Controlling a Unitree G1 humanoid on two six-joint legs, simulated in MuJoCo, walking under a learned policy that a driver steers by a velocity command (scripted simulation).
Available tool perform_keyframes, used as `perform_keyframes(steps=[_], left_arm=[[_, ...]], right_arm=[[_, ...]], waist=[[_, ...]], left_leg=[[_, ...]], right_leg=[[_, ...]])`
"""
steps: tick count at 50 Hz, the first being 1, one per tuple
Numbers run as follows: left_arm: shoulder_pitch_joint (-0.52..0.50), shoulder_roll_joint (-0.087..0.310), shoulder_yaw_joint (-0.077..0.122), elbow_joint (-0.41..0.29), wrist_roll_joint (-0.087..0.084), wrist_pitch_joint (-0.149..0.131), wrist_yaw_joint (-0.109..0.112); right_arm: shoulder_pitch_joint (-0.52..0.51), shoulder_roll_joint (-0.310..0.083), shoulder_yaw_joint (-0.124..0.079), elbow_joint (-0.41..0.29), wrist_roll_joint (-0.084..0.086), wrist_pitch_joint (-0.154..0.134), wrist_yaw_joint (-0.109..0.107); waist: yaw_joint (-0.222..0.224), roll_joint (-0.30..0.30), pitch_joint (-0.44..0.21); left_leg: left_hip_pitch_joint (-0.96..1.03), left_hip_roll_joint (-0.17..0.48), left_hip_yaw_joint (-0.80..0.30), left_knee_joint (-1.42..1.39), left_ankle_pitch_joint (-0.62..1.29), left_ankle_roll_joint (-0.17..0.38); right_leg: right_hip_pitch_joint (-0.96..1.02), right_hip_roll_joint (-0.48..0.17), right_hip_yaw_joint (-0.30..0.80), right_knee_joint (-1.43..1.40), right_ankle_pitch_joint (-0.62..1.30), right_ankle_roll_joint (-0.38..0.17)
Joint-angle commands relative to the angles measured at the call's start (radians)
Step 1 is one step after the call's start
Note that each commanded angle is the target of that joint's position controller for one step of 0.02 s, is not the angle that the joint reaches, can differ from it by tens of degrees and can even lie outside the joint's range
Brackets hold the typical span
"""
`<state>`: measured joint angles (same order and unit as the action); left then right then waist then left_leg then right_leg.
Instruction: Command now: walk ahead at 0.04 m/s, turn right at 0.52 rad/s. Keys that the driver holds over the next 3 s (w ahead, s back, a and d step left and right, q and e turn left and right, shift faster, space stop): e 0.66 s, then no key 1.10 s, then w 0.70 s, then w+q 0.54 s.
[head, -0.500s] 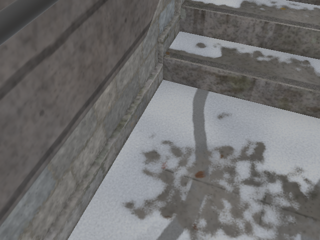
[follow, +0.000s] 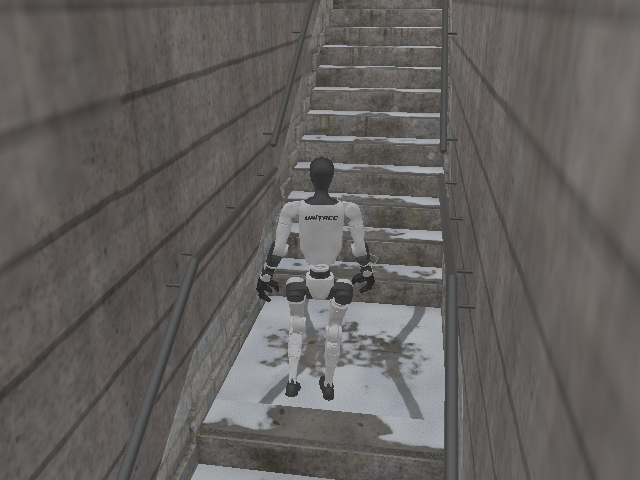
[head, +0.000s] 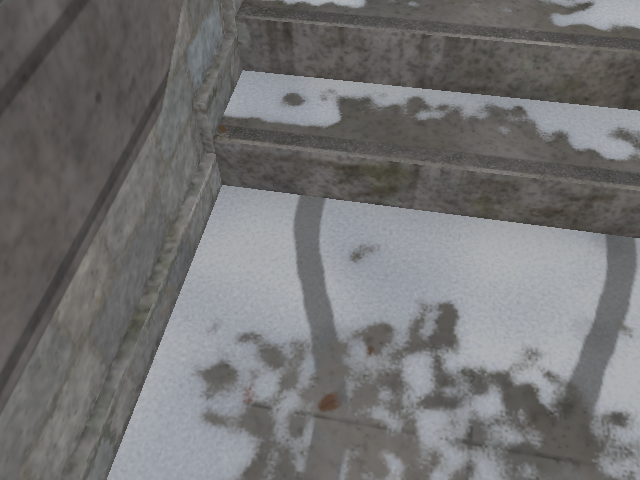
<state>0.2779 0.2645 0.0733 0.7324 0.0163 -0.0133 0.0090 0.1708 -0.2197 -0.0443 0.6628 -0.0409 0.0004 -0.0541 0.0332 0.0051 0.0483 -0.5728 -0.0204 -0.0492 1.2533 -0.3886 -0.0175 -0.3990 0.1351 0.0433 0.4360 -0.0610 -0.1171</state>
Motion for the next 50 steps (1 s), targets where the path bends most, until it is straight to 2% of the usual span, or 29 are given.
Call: perform_keyframes(steps=[1,4,6,7,9,12,14,17,18,19,20,21,22,23,24,25,28,30,34,35,38,39,41,42,43,44,46,48,50], left_arm=[[0.01,0.141,0.035,-0.073,0.0,-0.015,0.013],[0.003,0.143,0.037,-0.083,-0.015,-0.004,0.021],[0.015,0.15,0.042,-0.096,-0.012,0.015,0.018],[0.024,0.148,0.045,-0.094,0.0,0.019,0.016],[0.04,0.165,0.053,-0.089,-0.008,0.032,0.009],[0.011,0.137,0.049,-0.101,0.005,0.039,0.003],[0.004,0.142,0.05,-0.108,0.011,0.043,-0.004],[-0.036,0.162,0.061,-0.116,0.008,0.051,-0.007],[-0.058,0.145,0.054,-0.12,-0.011,0.056,-0.005],[-0.003,0.075,0.036,-0.118,-0.019,0.047,-0.001],[0.034,0.053,0.033,-0.121,-0.022,0.037,0.006],[-0.029,0.157,0.057,-0.121,0.037,0.028,0.007],[-0.054,0.172,0.067,-0.11,0.024,0.032,0.001],[-0.033,0.15,0.061,-0.092,0.012,0.034,-0.006],[-0.012,0.136,0.053,-0.084,0.016,0.044,-0.015],[-0.007,0.127,0.05,-0.081,0.011,0.058,-0.024],[-0.087,0.132,0.045,-0.109,-0.002,0.085,-0.033],[-0.117,0.12,0.039,-0.112,-0.006,0.099,-0.039],[-0.145,0.068,0.01,-0.143,-0.025,0.103,-0.064],[-0.145,0.045,-0.001,-0.156,-0.019,0.098,-0.06],[-0.134,0.057,-0.007,-0.159,-0.005,0.087,-0.046],[-0.112,0.052,-0.007,-0.149,-0.002,0.083,-0.04],[-0.052,0.047,-0.017,-0.116,0.012,0.058,-0.03],[-0.006,0.094,-0.011,-0.108,0.035,0.038,-0.01],[-0.055,0.217,0.011,-0.127,0.03,0.034,0.006],[0.061,0.172,0.009,-0.09,0.017,0.037,0.02],[-0.047,0.064,-0.031,-0.088,0.008,0.038,0.03],[-0.1,0.048,-0.04,-0.094,0.011,0.029,0.038],[-0.077,0.052,-0.04,-0.076,0.023,0.017,0.029]], right_arm=[[0.113,-0.078,-0.021,-0.031,0.004,0.03,-0.005],[0.051,-0.117,-0.025,-0.036,0.011,0.038,-0.005],[0.029,-0.097,-0.013,-0.041,0.011,0.04,0.004],[0.014,-0.094,-0.013,-0.047,0.015,0.036,0.005],[-0.011,-0.094,-0.01,-0.056,0.021,0.021,0.001],[0.006,-0.111,-0.006,-0.052,0.037,0.015,-0.006],[-0.001,-0.111,-0.004,-0.063,0.035,0.009,0.0],[0.084,-0.116,-0.005,-0.047,0.048,-0.011,-0.003],[0.136,-0.129,-0.011,-0.017,0.04,-0.021,-0.004],[0.079,-0.189,-0.022,-0.032,0.028,-0.024,-0.015],[0.0,-0.294,-0.043,-0.089,0.019,-0.017,-0.026],[-0.027,-0.281,-0.044,-0.083,0.007,-0.018,-0.026],[-0.027,-0.204,-0.028,-0.091,0.019,-0.016,-0.012],[-0.043,-0.162,-0.015,-0.09,0.024,-0.015,-0.001],[-0.046,-0.152,-0.018,-0.093,0.041,-0.019,-0.003],[-0.041,-0.146,-0.015,-0.099,0.042,-0.022,-0.01],[0.023,-0.163,-0.024,-0.077,0.025,-0.035,-0.006],[0.043,-0.151,-0.026,-0.065,0.032,-0.04,-0.006],[0.075,-0.181,-0.034,-0.032,0.028,-0.039,0.007],[0.093,-0.175,-0.03,-0.021,0.029,-0.033,0.007],[0.042,-0.184,-0.028,-0.025,0.029,-0.048,0.014],[0.029,-0.211,-0.034,-0.02,0.035,-0.046,0.011],[0.044,-0.197,-0.031,0.009,0.043,-0.045,0.004],[0.047,-0.142,-0.014,-0.008,0.045,-0.047,0.007],[0.062,-0.052,0.019,-0.062,0.048,-0.039,0.011],[0.062,-0.135,-0.002,-0.039,0.035,-0.026,0.004],[0.095,-0.125,-0.002,-0.002,0.043,-0.021,0.013],[0.124,-0.136,-0.005,0.035,0.028,-0.009,0.023],[0.156,-0.126,-0.003,0.061,0.023,-0.001,0.032]], waist=[[-0.044,-0.063,-0.173],[-0.02,-0.088,-0.157],[-0.007,-0.13,-0.146],[0.004,-0.109,-0.139],[0.012,-0.112,-0.123],[0.014,-0.16,-0.107],[0.021,-0.148,-0.114],[-0.023,-0.159,-0.121],[-0.046,-0.143,-0.118],[-0.01,0.005,-0.116],[-0.011,0.204,-0.122],[-0.019,0.174,-0.033],[-0.021,0.121,-0.054],[-0.006,0.084,-0.057],[0.008,0.08,-0.072],[-0.005,0.089,-0.082],[-0.041,0.126,-0.077],[-0.062,0.162,-0.072],[-0.068,0.201,-0.067],[-0.071,0.186,-0.072],[-0.049,0.177,-0.099],[-0.023,0.176,-0.098],[0.016,0.103,-0.125],[0.036,-0.026,-0.199],[-0.032,-0.269,-0.16],[0.031,-0.209,-0.177],[-0.047,-0.128,-0.1],[-0.069,-0.139,-0.078],[-0.07,-0.083,-0.103]], left_leg=[[0.023,0.001,-0.02,-0.09,0.018,-0.005],[-0.01,0.009,-0.033,-0.218,0.085,-0.009],[-0.01,0.005,-0.036,-0.255,0.073,-0.007],[-0.005,0.002,-0.033,-0.275,0.063,-0.009],[-0.003,-0.005,-0.041,-0.302,0.029,-0.008],[0.03,-0.01,-0.038,-0.384,0.002,-0.005],[0.086,-0.042,-0.024,-0.479,-0.041,0.012],[0.276,-0.071,-0.016,-0.738,0.021,0.048],[0.404,-0.047,-0.026,-0.869,0.126,0.051],[0.473,0.136,-0.207,-1.014,0.056,0.079],[0.483,0.389,-0.458,-1.066,0.016,0.165],[0.309,0.421,-0.433,-1.051,0.194,0.246],[0.309,0.367,-0.351,-1.001,0.313,0.265],[0.324,0.297,-0.24,-0.979,0.375,0.241],[0.352,0.261,-0.186,-0.97,0.359,0.21],[0.397,0.256,-0.149,-0.969,0.378,0.208],[0.489,0.235,-0.101,-0.96,0.366,0.217],[0.549,0.233,-0.075,-0.957,0.334,0.206],[0.521,0.253,-0.041,-0.897,0.481,0.232],[0.502,0.27,-0.038,-0.889,0.518,0.239],[0.443,0.308,-0.088,-0.874,0.573,0.259],[0.403,0.312,-0.067,-0.855,0.574,0.24],[0.31,0.245,0.011,-0.768,0.52,0.165],[0.19,0.177,0.082,-0.601,0.351,0.094],[-0.014,0.031,0.129,-0.488,-0.12,0.036],[0.028,0.046,0.025,-0.368,-0.21,0.043],[0.051,0.072,-0.027,-0.345,-0.089,0.04],[0.096,0.068,0.0,-0.362,-0.011,0.018],[0.158,0.056,0.006,-0.394,0.011,0.001]], right_leg=[[0.128,-0.28,0.326,-0.132,0.192,-0.102],[0.147,-0.246,0.367,-0.159,-0.041,-0.055],[0.147,-0.229,0.393,-0.169,-0.17,-0.069],[0.145,-0.233,0.416,-0.177,-0.211,-0.072],[0.16,-0.236,0.446,-0.185,-0.212,-0.091],[0.189,-0.22,0.473,-0.166,-0.219,-0.082],[0.19,-0.212,0.502,-0.144,-0.173,-0.075],[0.145,-0.18,0.526,-0.1,-0.153,-0.024],[0.075,-0.14,0.509,-0.081,-0.208,0.019],[-0.006,-0.056,0.422,0.052,-0.413,0.075],[-0.126,0.091,0.189,0.277,-0.496,0.114],[-0.168,0.049,0.095,0.457,-0.505,0.119],[-0.137,0.009,0.097,0.587,-0.459,0.124],[-0.136,0.004,0.09,0.669,-0.404,0.125],[-0.147,-0.001,0.075,0.727,-0.354,0.131],[-0.183,-0.004,0.048,0.77,-0.334,0.141],[-0.236,-0.025,0.022,0.714,-0.295,0.172],[-0.256,-0.049,-0.006,0.608,-0.287,0.191],[-0.147,-0.07,-0.045,0.417,-0.36,0.174],[-0.107,-0.065,-0.07,0.375,-0.402,0.149],[0.001,-0.083,-0.087,0.284,-0.387,0.096],[0.057,-0.084,-0.1,0.211,-0.364,0.081],[0.272,-0.073,-0.083,-0.059,-0.13,0.059],[0.45,-0.23,0.133,-0.142,-0.112,0.043],[0.466,-0.466,0.442,-0.145,0.24,-0.047],[0.418,-0.491,0.416,-0.13,0.27,-0.134],[0.342,-0.372,0.274,-0.157,0.185,-0.102],[0.311,-0.311,0.179,-0.165,0.279,-0.072],[0.296,-0.293,0.128,-0.145,0.355,-0.071]])
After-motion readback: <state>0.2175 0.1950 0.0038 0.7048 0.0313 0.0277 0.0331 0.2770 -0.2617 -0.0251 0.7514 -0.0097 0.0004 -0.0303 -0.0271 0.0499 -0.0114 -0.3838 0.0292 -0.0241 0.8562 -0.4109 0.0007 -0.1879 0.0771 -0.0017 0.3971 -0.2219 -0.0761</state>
